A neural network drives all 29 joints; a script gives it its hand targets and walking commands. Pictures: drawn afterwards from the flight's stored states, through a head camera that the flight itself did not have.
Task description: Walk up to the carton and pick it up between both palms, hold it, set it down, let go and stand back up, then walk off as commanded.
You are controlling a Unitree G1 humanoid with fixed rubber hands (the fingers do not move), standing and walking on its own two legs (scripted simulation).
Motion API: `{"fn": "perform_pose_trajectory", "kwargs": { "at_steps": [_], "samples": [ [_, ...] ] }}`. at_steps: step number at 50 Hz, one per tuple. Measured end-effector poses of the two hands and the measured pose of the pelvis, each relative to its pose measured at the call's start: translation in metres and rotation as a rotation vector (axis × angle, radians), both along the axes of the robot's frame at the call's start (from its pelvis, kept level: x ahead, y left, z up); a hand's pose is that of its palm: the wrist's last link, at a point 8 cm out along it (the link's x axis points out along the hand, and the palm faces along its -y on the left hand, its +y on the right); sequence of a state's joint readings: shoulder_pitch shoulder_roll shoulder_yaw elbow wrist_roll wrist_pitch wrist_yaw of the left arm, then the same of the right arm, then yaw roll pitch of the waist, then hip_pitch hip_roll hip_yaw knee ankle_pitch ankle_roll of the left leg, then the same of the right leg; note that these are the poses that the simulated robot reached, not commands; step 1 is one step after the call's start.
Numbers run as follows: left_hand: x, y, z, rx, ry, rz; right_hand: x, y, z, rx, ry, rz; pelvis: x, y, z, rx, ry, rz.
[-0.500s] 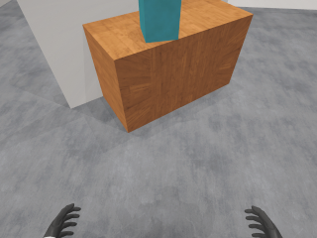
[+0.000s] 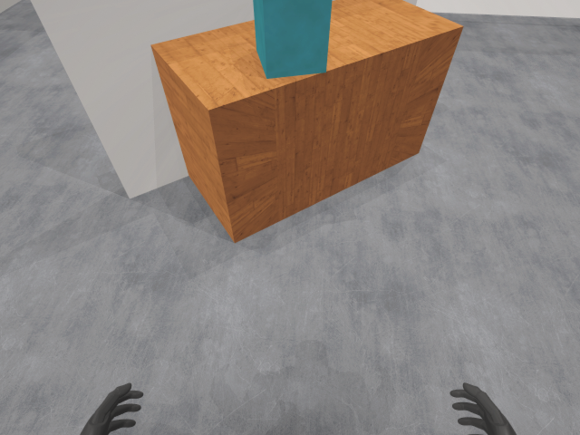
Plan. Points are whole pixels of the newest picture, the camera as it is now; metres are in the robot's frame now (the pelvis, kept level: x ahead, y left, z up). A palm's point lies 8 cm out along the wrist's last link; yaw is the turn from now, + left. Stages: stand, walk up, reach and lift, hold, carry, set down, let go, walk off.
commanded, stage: stand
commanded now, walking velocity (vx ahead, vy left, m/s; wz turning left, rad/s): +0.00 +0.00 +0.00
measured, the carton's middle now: (289, 22) +1.27 +0.02 +0.02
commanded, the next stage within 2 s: walk up in 0.94 s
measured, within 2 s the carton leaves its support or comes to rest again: neither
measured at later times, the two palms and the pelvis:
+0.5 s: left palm out of the picture +0.11 +0.27 -0.09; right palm out of the picture +0.12 -0.28 -0.08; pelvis -0.01 +0.00 +0.00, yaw +0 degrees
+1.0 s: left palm out of the picture +0.09 +0.28 -0.09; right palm out of the picture +0.09 -0.28 -0.09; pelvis -0.03 +0.00 +0.00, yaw +0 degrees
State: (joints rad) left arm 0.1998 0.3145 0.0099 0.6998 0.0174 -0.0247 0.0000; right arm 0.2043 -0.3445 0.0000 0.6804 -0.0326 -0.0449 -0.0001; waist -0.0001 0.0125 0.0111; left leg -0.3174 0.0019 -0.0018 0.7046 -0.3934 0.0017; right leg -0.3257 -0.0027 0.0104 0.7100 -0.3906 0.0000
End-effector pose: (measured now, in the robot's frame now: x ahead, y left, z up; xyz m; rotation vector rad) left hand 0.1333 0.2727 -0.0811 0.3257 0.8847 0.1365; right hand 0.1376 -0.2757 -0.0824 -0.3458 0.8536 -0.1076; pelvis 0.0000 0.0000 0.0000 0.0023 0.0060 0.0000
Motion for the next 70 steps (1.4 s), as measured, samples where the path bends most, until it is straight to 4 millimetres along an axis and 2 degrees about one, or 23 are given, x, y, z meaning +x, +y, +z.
{"fn": "perform_pose_trajectory", "kwargs": {
  "at_steps": [20, 37, 57, 61, 66, 70],
  "samples": [
    [-0.014, 0.001, -0.004, -0.005, 0.016, 0.011, -0.012, -0.003, -0.002, -0.007, 0.016, -0.010, -0.008, 0.000, 0.000, 0.000, -0.012, 0.000],
    [-0.033, 0.004, -0.007, -0.003, 0.033, 0.023, -0.035, -0.007, -0.007, -0.011, 0.055, -0.031, -0.021, 0.000, 0.000, 0.000, -0.030, 0.000],
    [-0.053, 0.009, -0.007, 0.013, 0.059, 0.036, -0.050, -0.008, -0.013, 0.001, 0.069, -0.038, -0.032, -0.001, 0.000, 0.000, -0.046, 0.001],
    [-0.056, 0.021, -0.002, 0.017, 0.051, 0.051, -0.057, -0.016, -0.006, -0.025, 0.107, -0.001, -0.026, -0.002, 0.004, 0.000, -0.037, 0.026],
    [-0.064, 0.053, -0.007, 0.028, 0.055, 0.121, -0.053, -0.028, 0.007, -0.117, 0.157, 0.068, -0.013, 0.006, 0.001, 0.009, -0.039, 0.092],
    [-0.051, 0.065, -0.012, 0.030, 0.075, 0.135, -0.062, -0.040, 0.013, -0.170, 0.203, 0.064, 0.004, 0.009, -0.001, 0.007, -0.026, 0.111]
  ]
}}
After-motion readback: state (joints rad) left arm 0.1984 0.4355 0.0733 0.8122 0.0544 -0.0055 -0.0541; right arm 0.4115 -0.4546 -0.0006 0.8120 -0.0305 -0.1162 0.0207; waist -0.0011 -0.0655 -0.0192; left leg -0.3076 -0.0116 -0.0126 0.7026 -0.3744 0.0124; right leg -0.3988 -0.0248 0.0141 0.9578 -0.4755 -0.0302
